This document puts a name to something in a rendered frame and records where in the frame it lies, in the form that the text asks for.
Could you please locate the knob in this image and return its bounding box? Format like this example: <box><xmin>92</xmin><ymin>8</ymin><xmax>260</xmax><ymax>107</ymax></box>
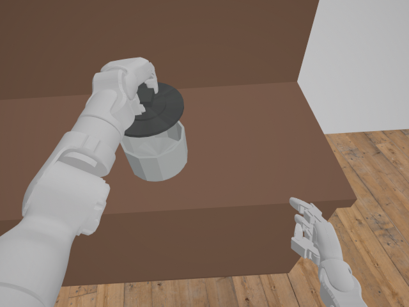
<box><xmin>137</xmin><ymin>88</ymin><xmax>155</xmax><ymax>107</ymax></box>

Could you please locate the left robot upper arm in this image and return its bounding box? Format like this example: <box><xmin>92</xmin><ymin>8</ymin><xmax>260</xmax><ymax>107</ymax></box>
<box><xmin>0</xmin><ymin>161</ymin><xmax>110</xmax><ymax>307</ymax></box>

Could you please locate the right robot hand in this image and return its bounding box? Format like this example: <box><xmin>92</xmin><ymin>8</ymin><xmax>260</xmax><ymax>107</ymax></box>
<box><xmin>289</xmin><ymin>197</ymin><xmax>343</xmax><ymax>268</ymax></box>

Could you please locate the table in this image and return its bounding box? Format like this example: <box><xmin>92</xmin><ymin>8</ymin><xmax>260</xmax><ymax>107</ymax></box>
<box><xmin>0</xmin><ymin>0</ymin><xmax>357</xmax><ymax>287</ymax></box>

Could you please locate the right robot forearm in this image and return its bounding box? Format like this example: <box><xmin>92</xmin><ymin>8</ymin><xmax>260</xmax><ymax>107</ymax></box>
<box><xmin>318</xmin><ymin>259</ymin><xmax>367</xmax><ymax>307</ymax></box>

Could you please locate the left robot forearm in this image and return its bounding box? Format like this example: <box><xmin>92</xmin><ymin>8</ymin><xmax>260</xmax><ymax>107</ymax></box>
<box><xmin>22</xmin><ymin>65</ymin><xmax>138</xmax><ymax>217</ymax></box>

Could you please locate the lid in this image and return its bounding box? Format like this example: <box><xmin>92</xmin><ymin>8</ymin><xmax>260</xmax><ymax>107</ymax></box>
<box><xmin>124</xmin><ymin>82</ymin><xmax>184</xmax><ymax>138</ymax></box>

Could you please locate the left robot hand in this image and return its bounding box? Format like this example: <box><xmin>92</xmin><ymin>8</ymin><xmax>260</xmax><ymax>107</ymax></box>
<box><xmin>100</xmin><ymin>57</ymin><xmax>158</xmax><ymax>115</ymax></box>

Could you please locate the pot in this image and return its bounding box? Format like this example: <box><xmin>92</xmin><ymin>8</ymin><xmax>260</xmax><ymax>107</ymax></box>
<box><xmin>120</xmin><ymin>121</ymin><xmax>188</xmax><ymax>182</ymax></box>

